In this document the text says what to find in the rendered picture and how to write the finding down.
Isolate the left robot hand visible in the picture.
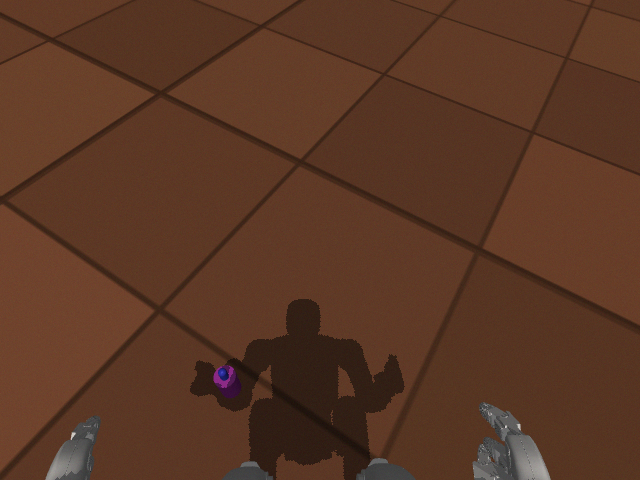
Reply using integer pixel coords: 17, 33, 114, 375
45, 416, 101, 480

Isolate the bottle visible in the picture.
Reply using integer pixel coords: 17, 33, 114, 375
213, 365, 241, 398

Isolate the right robot hand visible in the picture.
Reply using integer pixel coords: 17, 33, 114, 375
472, 402, 551, 480

